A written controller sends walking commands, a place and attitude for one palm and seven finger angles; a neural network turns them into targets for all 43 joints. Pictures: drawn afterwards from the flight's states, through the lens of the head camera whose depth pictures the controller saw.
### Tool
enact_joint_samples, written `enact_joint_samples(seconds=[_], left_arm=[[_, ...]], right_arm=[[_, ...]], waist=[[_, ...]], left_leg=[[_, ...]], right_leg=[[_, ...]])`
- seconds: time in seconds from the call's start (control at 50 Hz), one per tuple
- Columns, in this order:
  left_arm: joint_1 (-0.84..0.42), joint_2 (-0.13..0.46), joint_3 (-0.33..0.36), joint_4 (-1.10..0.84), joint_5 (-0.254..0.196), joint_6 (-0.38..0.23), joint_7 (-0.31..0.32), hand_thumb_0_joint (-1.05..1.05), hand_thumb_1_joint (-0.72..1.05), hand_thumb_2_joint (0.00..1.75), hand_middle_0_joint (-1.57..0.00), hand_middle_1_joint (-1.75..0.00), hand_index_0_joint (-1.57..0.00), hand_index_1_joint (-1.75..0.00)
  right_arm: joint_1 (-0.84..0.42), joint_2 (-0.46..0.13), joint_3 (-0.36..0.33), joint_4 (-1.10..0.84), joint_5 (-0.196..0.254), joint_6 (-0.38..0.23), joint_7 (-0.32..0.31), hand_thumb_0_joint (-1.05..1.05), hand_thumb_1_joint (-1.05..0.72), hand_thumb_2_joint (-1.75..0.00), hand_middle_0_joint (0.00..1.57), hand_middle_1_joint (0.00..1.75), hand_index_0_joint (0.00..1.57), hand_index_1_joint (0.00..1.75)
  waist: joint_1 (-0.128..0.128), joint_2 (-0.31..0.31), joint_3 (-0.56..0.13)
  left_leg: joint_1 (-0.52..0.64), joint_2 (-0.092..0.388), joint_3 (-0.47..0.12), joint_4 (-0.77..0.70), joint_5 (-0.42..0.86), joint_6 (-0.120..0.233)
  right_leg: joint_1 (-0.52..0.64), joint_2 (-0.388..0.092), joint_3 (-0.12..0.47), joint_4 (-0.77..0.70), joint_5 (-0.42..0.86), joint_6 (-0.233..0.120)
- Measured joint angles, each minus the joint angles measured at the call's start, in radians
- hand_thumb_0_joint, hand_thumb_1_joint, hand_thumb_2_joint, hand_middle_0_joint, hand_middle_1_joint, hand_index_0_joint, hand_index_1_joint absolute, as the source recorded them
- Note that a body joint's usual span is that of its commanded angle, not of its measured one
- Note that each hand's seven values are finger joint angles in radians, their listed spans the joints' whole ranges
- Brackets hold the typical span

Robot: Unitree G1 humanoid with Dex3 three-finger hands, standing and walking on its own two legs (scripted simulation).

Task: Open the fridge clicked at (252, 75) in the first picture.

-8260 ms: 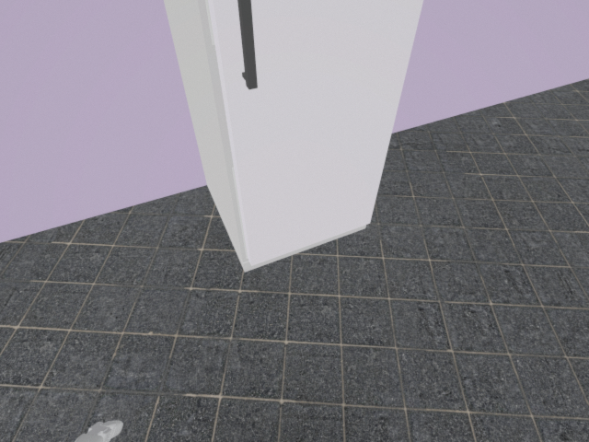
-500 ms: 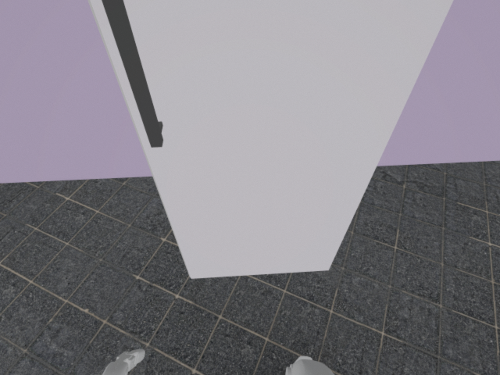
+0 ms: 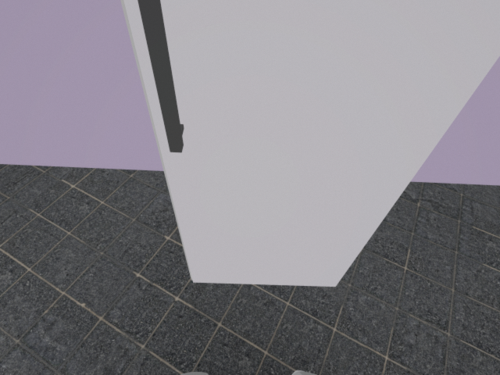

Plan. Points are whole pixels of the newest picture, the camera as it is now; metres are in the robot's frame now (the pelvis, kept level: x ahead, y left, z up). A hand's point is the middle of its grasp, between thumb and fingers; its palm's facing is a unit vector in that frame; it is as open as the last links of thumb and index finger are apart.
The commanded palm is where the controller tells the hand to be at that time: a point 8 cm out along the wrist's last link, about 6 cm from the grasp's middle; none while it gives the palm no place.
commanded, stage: come to a stop and stand still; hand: left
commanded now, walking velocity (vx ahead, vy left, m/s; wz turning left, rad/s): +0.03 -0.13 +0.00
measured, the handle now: (165, 65) +0.48 +0.17 +0.24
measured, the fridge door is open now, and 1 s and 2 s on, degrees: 0 0 0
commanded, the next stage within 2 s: look again from close up in 1.34 s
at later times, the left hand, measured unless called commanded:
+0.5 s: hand out of the picture -0.05 +0.13 -0.15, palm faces +0.03 -0.98 -0.19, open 7.4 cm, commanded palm none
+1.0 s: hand out of the picture +0.02 +0.20 -0.17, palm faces -0.01 -0.97 -0.23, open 7.4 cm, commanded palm none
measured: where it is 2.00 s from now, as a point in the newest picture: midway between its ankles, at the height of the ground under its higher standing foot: outside the picture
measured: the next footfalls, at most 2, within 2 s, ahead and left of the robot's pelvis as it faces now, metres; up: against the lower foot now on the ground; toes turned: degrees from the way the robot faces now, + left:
right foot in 0.34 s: -0.03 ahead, -0.14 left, +0.00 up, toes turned -3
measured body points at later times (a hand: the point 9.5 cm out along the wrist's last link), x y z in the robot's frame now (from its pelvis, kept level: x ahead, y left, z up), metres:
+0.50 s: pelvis -0.03 -0.03 +0.02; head -0.05 -0.05 +0.47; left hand -0.05 +0.18 -0.14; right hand -0.04 -0.27 -0.15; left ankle +0.03 +0.10 -0.72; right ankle -0.08 -0.14 -0.72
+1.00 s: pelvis -0.01 +0.02 +0.00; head +0.00 +0.02 +0.45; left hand +0.02 +0.25 -0.15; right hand +0.00 -0.21 -0.15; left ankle +0.03 +0.10 -0.72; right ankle -0.07 -0.14 -0.72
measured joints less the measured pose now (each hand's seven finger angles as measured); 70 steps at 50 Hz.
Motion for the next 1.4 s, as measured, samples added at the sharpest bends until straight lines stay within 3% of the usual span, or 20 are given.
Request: enact_joint_samples(seconds=[0.04, 0.14, 0.26, 0.34, 0.4, 0.48, 0.66, 0.76, 0.8, 0.88, 0.96, 1.0, 1.06, 1.2, 1.4], left_arm=[[0.014, 0.006, 0.002, 0.005, 0.001, 0.009, -0.001, 0.0, 0.91, 0.9, -0.2, -0.29, -0.2, -0.3], [0.062, 0.008, -0.002, 0.027, 0.004, 0.001, -0.014, 0.0, 0.91, 0.9, -0.2, -0.29, -0.2, -0.3], [0.11, -0.004, -0.018, 0.069, 0.002, 0.004, -0.021, 0.0, 0.91, 0.9, -0.2, -0.29, -0.2, -0.3], [0.125, -0.016, -0.031, 0.09, 0.001, -0.025, -0.017, 0.0, 0.91, 0.9, -0.2, -0.29, -0.2, -0.3], [0.14, -0.052, -0.048, 0.113, -0.001, -0.04, -0.015, 0.0, 0.91, 0.9, -0.2, -0.29, -0.2, -0.3], [0.169, -0.08, -0.059, 0.121, -0.004, -0.055, -0.013, 0.0, 0.9, 0.9, -0.2, -0.29, -0.2, -0.3], [0.169, -0.104, -0.055, 0.129, -0.007, -0.048, -0.004, 0.0, 0.9, 0.9, -0.2, -0.3, -0.2, -0.3], [0.134, -0.089, -0.047, 0.123, -0.008, -0.039, 0.002, 0.0, 0.9, 0.9, -0.2, -0.3, -0.2, -0.3], [0.131, -0.088, -0.055, 0.107, 0.0, -0.064, 0.016, 0.0, 0.9, 0.9, -0.2, -0.3, -0.2, -0.3], [0.134, -0.068, -0.06, 0.076, 0.005, -0.083, 0.018, 0.0, 0.9, 0.9, -0.2, -0.3, -0.2, -0.3], [0.113, -0.035, -0.057, 0.052, 0.001, -0.063, 0.02, 0.0, 0.9, 0.9, -0.2, -0.3, -0.2, -0.3], [0.103, -0.025, -0.057, 0.04, 0.004, -0.061, 0.019, 0.0, 0.9, 0.9, -0.2, -0.29, -0.2, -0.3], [0.104, -0.009, -0.06, 0.026, 0.005, -0.062, 0.016, 0.0, 0.9, 0.9, -0.2, -0.29, -0.2, -0.3], [0.111, 0.023, -0.065, 0.018, 0.008, -0.051, 0.006, 0.0, 0.9, 0.9, -0.2, -0.29, -0.2, -0.3], [0.125, 0.035, -0.073, 0.034, 0.007, -0.053, -0.004, 0.0, 0.9, 0.9, -0.2, -0.29, -0.2, -0.3]], right_arm=[[0.001, 0.01, 0.011, -0.004, -0.006, -0.003, -0.004, 0.01, -0.93, -0.9, 0.19, 0.3, 0.19, 0.3], [-0.002, 0.028, 0.027, 0.002, -0.006, -0.006, -0.013, 0.01, -0.92, -0.9, 0.2, 0.3, 0.2, 0.3], [-0.008, 0.026, 0.023, 0.009, -0.006, -0.009, -0.002, 0.0, -0.92, -0.9, 0.2, 0.3, 0.2, 0.3], [0.013, 0.021, 0.016, 0.035, 0.002, -0.006, 0.006, 0.0, -0.92, -0.9, 0.2, 0.3, 0.2, 0.3], [0.048, -0.008, 0.008, 0.069, 0.006, 0.003, 0.006, 0.0, -0.93, -0.9, 0.2, 0.3, 0.2, 0.3], [0.106, -0.023, 0.017, 0.107, -0.001, 0.007, 0.015, 0.0, -0.93, -0.9, 0.2, 0.3, 0.19, 0.3], [0.172, 0.003, 0.03, 0.153, 0.003, 0.014, 0.01, 0.01, -0.92, -0.9, 0.19, 0.3, 0.19, 0.3], [0.156, 0.032, 0.035, 0.146, 0.009, 0.002, 0.002, 0.01, -0.91, -0.9, 0.19, 0.3, 0.19, 0.3], [0.14, 0.03, 0.043, 0.12, 0.01, 0.002, 0.009, 0.01, -0.91, -0.9, 0.19, 0.3, 0.19, 0.3], [0.11, 0.031, 0.046, 0.056, 0.001, -0.016, 0.013, 0.01, -0.92, -0.9, 0.19, 0.3, 0.19, 0.3], [0.115, 0.015, 0.047, 0.036, 0.005, -0.022, 0.005, 0.02, -0.94, -0.9, 0.2, 0.3, 0.2, 0.3], [0.107, 0.003, 0.045, 0.033, 0.004, -0.014, 0.003, 0.02, -0.95, -0.9, 0.2, 0.3, 0.2, 0.3], [0.085, -0.009, 0.044, 0.025, 0.004, -0.007, 0.008, 0.02, -0.95, -0.9, 0.2, 0.3, 0.2, 0.3], [0.047, -0.011, 0.053, -0.001, 0.004, -0.023, 0.022, 0.01, -0.93, -0.9, 0.2, 0.3, 0.2, 0.3], [0.019, -0.029, 0.056, 0.015, 0.009, -0.029, 0.025, 0.01, -0.91, -0.9, 0.2, 0.3, 0.2, 0.3]], waist=[[0.003, -0.008, -0.01], [0.008, 0.0, -0.047], [-0.014, 0.021, -0.07], [-0.016, 0.021, -0.074], [-0.023, 0.068, -0.079], [-0.015, 0.081, -0.094], [-0.016, 0.05, -0.058], [-0.018, 0.022, -0.025], [-0.016, 0.042, -0.018], [-0.037, 0.042, -0.006], [-0.026, 0.039, -0.041], [-0.021, 0.051, -0.053], [-0.015, 0.051, -0.068], [-0.012, 0.032, -0.075], [-0.001, 0.015, -0.052]], left_leg=[[0.014, 0.0, 0.005, -0.038, 0.016, 0.014], [0.036, 0.007, 0.007, -0.156, 0.092, 0.017], [0.031, 0.022, 0.018, -0.208, 0.137, 0.005], [0.011, 0.019, 0.029, -0.187, 0.143, -0.019], [0.025, 0.034, -0.001, -0.181, 0.112, -0.035], [0.042, 0.042, -0.02, -0.188, 0.101, -0.04], [0.05, 0.043, -0.031, -0.145, 0.102, -0.047], [0.042, 0.021, -0.016, -0.138, 0.093, -0.03], [-0.001, 0.033, -0.028, -0.078, 0.051, -0.023], [-0.031, 0.017, -0.024, -0.025, 0.049, 0.001], [-0.036, -0.018, -0.009, 0.0, 0.007, 0.031], [-0.034, -0.027, -0.009, -0.001, 0.006, 0.039], [-0.025, -0.036, 0.005, -0.026, 0.016, 0.046], [-0.008, -0.049, 0.03, -0.097, 0.054, 0.056], [0.007, -0.042, 0.028, -0.132, 0.076, 0.046]], right_leg=[[-0.026, 0.024, 0.05, 0.118, -0.085, 0.008], [-0.011, 0.038, 0.095, 0.248, -0.075, 0.031], [0.125, 0.011, 0.074, 0.039, -0.111, 0.04], [0.235, 0.002, 0.066, -0.222, 0.034, 0.023], [0.263, 0.025, 0.046, -0.238, 0.042, 0.01], [0.287, 0.042, 0.042, -0.261, 0.041, -0.001], [0.309, 0.045, 0.038, -0.235, 0.009, 0.001], [0.289, 0.02, 0.049, -0.206, -0.009, 0.019], [0.273, 0.034, 0.05, -0.212, -0.002, 0.026], [0.241, 0.02, 0.066, -0.157, -0.025, 0.041], [0.22, 0.001, 0.087, -0.107, -0.071, 0.005], [0.224, -0.007, 0.09, -0.113, -0.062, 0.018], [0.226, -0.017, 0.103, -0.132, -0.052, 0.032], [0.217, -0.032, 0.125, -0.164, -0.027, 0.025], [0.231, -0.026, 0.125, -0.203, 0.001, 0.064]])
